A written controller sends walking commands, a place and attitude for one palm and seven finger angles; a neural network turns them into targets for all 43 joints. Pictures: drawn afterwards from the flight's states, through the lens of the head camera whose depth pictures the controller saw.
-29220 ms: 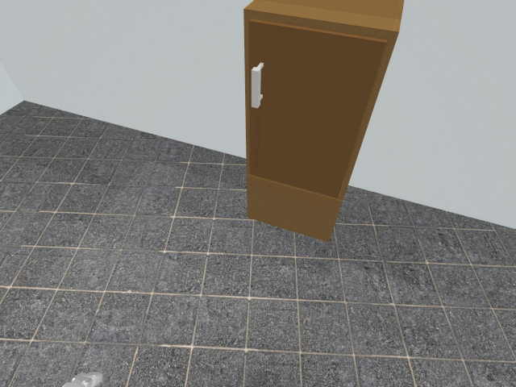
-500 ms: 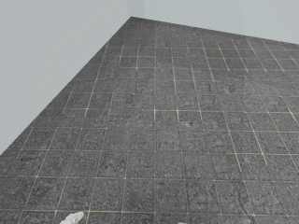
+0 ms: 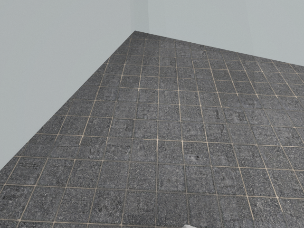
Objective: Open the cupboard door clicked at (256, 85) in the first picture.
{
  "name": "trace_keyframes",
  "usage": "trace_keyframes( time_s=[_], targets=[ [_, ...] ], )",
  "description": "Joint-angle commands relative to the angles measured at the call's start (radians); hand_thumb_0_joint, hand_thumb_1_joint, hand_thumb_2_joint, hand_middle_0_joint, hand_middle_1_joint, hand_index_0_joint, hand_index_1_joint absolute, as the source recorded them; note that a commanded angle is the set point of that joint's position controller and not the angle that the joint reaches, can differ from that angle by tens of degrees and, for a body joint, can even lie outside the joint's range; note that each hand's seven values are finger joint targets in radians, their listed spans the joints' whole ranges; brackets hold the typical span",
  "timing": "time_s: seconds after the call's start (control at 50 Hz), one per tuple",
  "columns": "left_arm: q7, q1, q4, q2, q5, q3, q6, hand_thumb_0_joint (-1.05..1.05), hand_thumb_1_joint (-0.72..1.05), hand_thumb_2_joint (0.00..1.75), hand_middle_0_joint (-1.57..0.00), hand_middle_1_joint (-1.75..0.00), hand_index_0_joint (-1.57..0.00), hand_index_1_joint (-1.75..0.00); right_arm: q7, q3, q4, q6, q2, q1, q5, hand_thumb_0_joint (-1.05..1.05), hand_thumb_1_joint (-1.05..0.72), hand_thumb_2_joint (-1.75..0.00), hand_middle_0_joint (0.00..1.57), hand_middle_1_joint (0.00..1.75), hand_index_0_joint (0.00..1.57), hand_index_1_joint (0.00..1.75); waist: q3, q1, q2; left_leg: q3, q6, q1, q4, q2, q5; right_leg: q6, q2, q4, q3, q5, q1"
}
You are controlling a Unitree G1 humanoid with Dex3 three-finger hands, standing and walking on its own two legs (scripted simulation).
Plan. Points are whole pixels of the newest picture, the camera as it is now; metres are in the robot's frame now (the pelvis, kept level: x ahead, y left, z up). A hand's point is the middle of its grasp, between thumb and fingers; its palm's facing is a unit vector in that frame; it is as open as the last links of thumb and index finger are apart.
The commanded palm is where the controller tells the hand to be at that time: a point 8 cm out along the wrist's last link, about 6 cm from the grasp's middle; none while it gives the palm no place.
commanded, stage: walk to a spot facing it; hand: left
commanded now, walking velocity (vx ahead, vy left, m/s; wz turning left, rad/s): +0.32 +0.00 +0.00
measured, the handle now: out of the picture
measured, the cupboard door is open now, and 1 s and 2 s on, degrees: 49 49 49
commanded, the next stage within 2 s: turn to face it in 0.12 s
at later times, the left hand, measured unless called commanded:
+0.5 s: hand out of the picture +0.15 +0.13 -0.20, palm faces +0.23 -0.97 -0.13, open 7.3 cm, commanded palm none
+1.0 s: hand (110, 183) +0.28 +0.16 -0.16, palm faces +0.43 -0.86 -0.27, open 7.3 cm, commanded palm none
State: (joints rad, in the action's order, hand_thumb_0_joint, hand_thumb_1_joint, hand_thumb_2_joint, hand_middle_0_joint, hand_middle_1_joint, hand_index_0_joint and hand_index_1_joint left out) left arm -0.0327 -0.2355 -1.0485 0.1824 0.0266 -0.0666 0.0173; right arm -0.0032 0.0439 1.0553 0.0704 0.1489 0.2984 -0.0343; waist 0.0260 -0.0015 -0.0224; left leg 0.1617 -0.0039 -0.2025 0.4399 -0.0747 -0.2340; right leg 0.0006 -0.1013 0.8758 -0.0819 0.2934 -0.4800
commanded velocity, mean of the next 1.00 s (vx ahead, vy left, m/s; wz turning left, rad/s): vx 0.05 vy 0.00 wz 0.52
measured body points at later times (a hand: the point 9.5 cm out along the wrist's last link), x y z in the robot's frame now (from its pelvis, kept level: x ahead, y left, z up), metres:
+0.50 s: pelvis +0.20 -0.02 -0.02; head +0.24 +0.01 +0.43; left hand +0.14 +0.19 -0.19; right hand +0.33 -0.25 -0.15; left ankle +0.28 +0.08 -0.75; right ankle +0.14 -0.14 -0.73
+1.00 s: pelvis +0.28 -0.07 +0.00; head +0.32 -0.06 +0.44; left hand +0.26 +0.20 -0.13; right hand +0.47 -0.27 -0.15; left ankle +0.23 +0.05 -0.68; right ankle +0.31 -0.19 -0.74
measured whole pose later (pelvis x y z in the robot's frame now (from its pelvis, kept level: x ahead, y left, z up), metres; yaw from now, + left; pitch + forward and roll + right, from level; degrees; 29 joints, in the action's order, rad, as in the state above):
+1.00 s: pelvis +0.28 -0.07 +0.00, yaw +27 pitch +1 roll +2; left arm 0.02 -0.18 -0.85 0.21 0.03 -0.04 0.00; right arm 0.04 0.08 0.91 -0.07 0.25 0.16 -0.02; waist 0.08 0.03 -0.01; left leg 0.04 -0.06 -0.53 1.03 -0.01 -0.44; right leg 0.02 -0.11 0.54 -0.12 0.33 -0.23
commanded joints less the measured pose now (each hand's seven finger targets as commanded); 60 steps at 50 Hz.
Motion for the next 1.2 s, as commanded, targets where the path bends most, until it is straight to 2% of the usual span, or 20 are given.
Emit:
trace_keyframes(
  time_s=[0.0,0.06,0.1,0.12,0.18,0.28,0.4,0.44,0.46,0.48,0.58,0.76,0.78,0.82,0.9,1.04,1.08,1.1,1.12,1.18],
  targets=[
    [-0.009,0.006,0.066,0.02,0.004,-0.006,0.021,0.0,0.9,0.9,-0.2,-0.3,-0.2,-0.3,-0.003,0.042,-0.015,-0.007,0.169,0.058,0.002,0.0,-0.9,-0.9,0.2,0.3,0.2,0.3,0.041,-0.001,0.128,-0.142,0.119,-0.099,-0.235,-0.202,-0.199,0.01,0.026,-0.207,-0.063,-0.088,0.149],
    [0.0,-0.109,0.032,0.083,0.005,-0.024,0.03,0.0,0.9,0.9,-0.2,-0.3,-0.2,-0.3,0.002,0.038,-0.009,-0.019,0.142,0.042,0.007,0.0,-0.9,-0.9,0.2,0.3,0.2,0.3,0.027,-0.064,0.05,-0.086,0.06,-0.182,-0.043,-0.117,-0.262,-0.005,0.039,-0.348,-0.037,-0.05,0.363],
    [0.02,-0.315,-0.021,0.255,0.007,-0.059,0.043,0.0,0.9,0.9,-0.2,-0.3,-0.2,-0.3,0.014,0.016,-0.053,-0.024,0.043,0.019,0.02,0.0,-0.9,-0.9,0.2,0.3,0.2,0.3,-0.038,-0.15,-0.356,0.023,0.002,-0.469,0.501,0.064,-0.412,-0.15,-0.314,-0.659,0.489,0.26,0.59],
    [0.032,-0.301,-0.01,0.252,-0.001,-0.051,0.039,0.0,0.9,0.9,-0.2,-0.3,-0.2,-0.3,0.012,0.021,-0.076,-0.025,0.084,-0.02,0.018,0.0,-0.9,-0.9,0.2,0.3,0.2,0.3,-0.025,-0.144,-0.301,-0.087,0.013,-0.508,0.68,0.014,-0.391,-0.206,-0.367,-0.735,0.581,0.367,0.542],
    [0.049,-0.127,0.028,0.109,0.001,-0.016,0.048,0.0,0.9,0.9,-0.2,-0.3,-0.2,-0.3,0.014,0.025,-0.044,-0.027,0.066,-0.049,0.012,0.0,-0.9,-0.9,0.2,0.3,0.2,0.3,0.03,-0.042,-0.144,-0.16,0.001,-0.465,0.709,-0.078,-0.141,-0.157,-0.292,-0.698,0.274,0.055,0.369],
    [0.049,-0.129,0.005,0.082,-0.001,0.0,0.07,0.0,0.9,0.9,-0.2,-0.3,-0.2,-0.3,0.023,0.003,-0.028,-0.049,-0.004,-0.025,0.017,0.0,-0.9,-0.9,0.2,0.3,0.2,0.3,0.008,-0.002,-0.094,-0.052,-0.025,-0.317,0.387,-0.022,-0.067,-0.126,-0.212,-0.589,-0.031,-0.614,0.379],
    [0.058,-0.083,0.03,0.137,-0.008,-0.019,0.043,0.0,0.9,0.9,-0.2,-0.3,-0.2,-0.3,0.028,0.007,-0.084,-0.055,0.073,-0.066,0.016,0.0,-0.9,-0.9,0.2,0.3,0.2,0.3,-0.039,0.03,-0.085,-0.024,-0.004,-0.144,0.153,0.016,0.059,-0.067,-0.222,-0.396,-0.101,-0.627,0.396],
    [0.054,-0.102,0.062,0.123,-0.018,-0.024,0.025,0.0,0.9,0.9,-0.2,-0.3,-0.2,-0.3,0.017,0.035,-0.069,-0.051,0.196,0.072,0.001,0.0,-0.9,-0.9,0.2,0.3,0.2,0.3,-0.156,0.09,0.155,-0.207,0.076,0.163,0.058,-0.1,0.419,0.021,-0.122,-0.068,-0.157,-0.293,0.191],
    [0.051,-0.104,0.095,0.085,-0.029,-0.013,0.014,0.0,0.9,0.9,-0.2,-0.3,-0.2,-0.3,0.007,0.057,-0.075,-0.054,0.305,0.129,0.004,0.0,-0.9,-0.9,0.2,0.3,0.2,0.3,-0.205,0.108,0.396,-0.555,0.227,0.258,-0.009,-0.359,0.737,0.076,0.018,0.219,-0.118,0.386,-0.019],
    [0.058,-0.053,0.133,0.11,-0.014,-0.014,0.002,0.0,0.9,0.9,-0.2,-0.3,-0.2,-0.3,-0.002,0.058,-0.079,-0.064,0.328,0.127,0.012,0.0,-0.9,-0.9,0.2,0.3,0.2,0.3,-0.204,0.113,0.224,-0.606,0.275,0.182,-0.059,-0.4,0.521,0.06,0.032,0.341,0.025,0.403,-0.044],
    [0.041,-0.045,0.125,0.08,-0.004,-0.025,-0.025,0.0,0.9,0.9,-0.2,-0.3,-0.2,-0.3,-0.018,0.037,-0.169,-0.056,0.232,-0.114,0.008,0.0,-0.9,-0.9,0.2,0.3,0.2,0.3,-0.108,0.002,0.177,-0.395,0.154,-0.065,-0.125,-0.193,0.157,0.068,0.008,0.28,0.081,0.122,-0.049],
    [0.044,-0.058,0.204,0.11,-0.007,-0.027,-0.031,0.0,0.9,0.9,-0.2,-0.3,-0.2,-0.3,0.002,0.077,-0.231,-0.093,0.274,-0.176,0.005,0.0,-0.9,-0.9,0.2,0.3,0.2,0.3,-0.1,-0.025,0.171,-0.441,0.117,-0.221,-0.073,-0.101,-0.024,0.056,0.094,-0.285,0.021,0.03,0.27],
    [0.048,-0.097,0.202,0.14,-0.005,-0.037,-0.025,0.0,0.9,0.9,-0.2,-0.3,-0.2,-0.3,0.005,0.077,-0.246,-0.096,0.249,-0.197,0.01,0.0,-0.9,-0.9,0.2,0.3,0.2,0.3,-0.101,-0.049,0.121,-0.404,0.077,-0.298,-0.013,-0.046,-0.073,0.041,0.059,-0.421,0.045,-0.002,0.375],
    [0.058,-0.081,0.235,0.299,0.015,-0.058,-0.017,0.0,0.9,0.9,-0.2,-0.3,-0.2,-0.3,0.021,0.062,-0.294,-0.094,0.16,-0.221,0.018,0.0,-0.9,-0.9,0.2,0.3,0.2,0.3,-0.055,-0.075,-0.301,-0.148,-0.04,-0.498,0.485,0.139,-0.338,-0.141,-0.388,-0.687,0.482,0.099,0.375],
    [0.063,0.074,0.273,0.192,0.003,-0.023,-0.007,0.0,0.9,0.9,-0.2,-0.3,-0.2,-0.3,0.034,0.058,-0.251,-0.113,0.16,-0.181,0.015,0.0,-0.9,-0.9,0.2,0.3,0.2,0.3,-0.007,0.017,-0.209,-0.157,-0.056,-0.432,0.733,0.033,-0.209,-0.12,-0.237,-0.534,0.135,-0.377,0.298],
    [0.058,-0.052,0.22,0.264,0.002,-0.039,-0.007,0.0,0.9,0.9,-0.2,-0.3,-0.2,-0.3,0.039,0.028,-0.256,-0.1,0.138,-0.224,0.025,0.0,-0.9,-0.9,0.2,0.3,0.2,0.3,-0.076,-0.038,-0.2,-0.023,-0.045,-0.239,0.239,0.08,-0.16,-0.079,-0.236,-0.356,0.0,-0.751,0.48],
    [0.053,-0.035,0.224,0.261,-0.01,-0.043,-0.008,0.0,0.9,0.9,-0.2,-0.3,-0.2,-0.3,0.035,0.037,-0.235,-0.093,0.181,-0.139,0.019,0.0,-0.9,-0.9,0.2,0.3,0.2,0.3,-0.125,0.013,-0.143,-0.032,-0.023,-0.05,0.049,0.088,0.02,-0.023,-0.216,-0.21,-0.052,-0.693,0.403],
    [0.049,-0.027,0.243,0.233,-0.017,-0.04,-0.011,0.0,0.9,0.9,-0.2,-0.3,-0.2,-0.3,0.031,0.057,-0.218,-0.083,0.257,-0.06,0.01,0.0,-0.9,-0.9,0.2,0.3,0.2,0.3,-0.194,0.058,0.024,-0.172,0.034,0.17,0.011,-0.036,0.313,0.031,-0.173,-0.037,-0.087,-0.482,0.219],
    [0.042,0.007,0.288,0.153,-0.023,-0.016,-0.014,0.0,0.9,0.9,-0.2,-0.3,-0.2,-0.3,0.022,0.088,-0.207,-0.08,0.379,0.034,0.008,0.0,-0.9,-0.9,0.2,0.3,0.2,0.3,-0.222,0.107,0.337,-0.578,0.219,0.317,-0.001,-0.338,0.795,0.103,-0.019,0.199,-0.086,0.309,-0.08],
    [0.059,0.118,0.298,0.152,-0.014,-0.015,-0.035,0.0,0.9,0.9,-0.2,-0.3,-0.2,-0.3,-0.009,0.077,-0.198,-0.083,0.348,0.002,0.011,0.0,-0.9,-0.9,0.2,0.3,0.2,0.3,-0.155,0.094,0.266,-0.523,0.242,0.147,-0.015,-0.295,0.583,0.084,-0.017,0.314,0.099,0.31,-0.142]
  ],
)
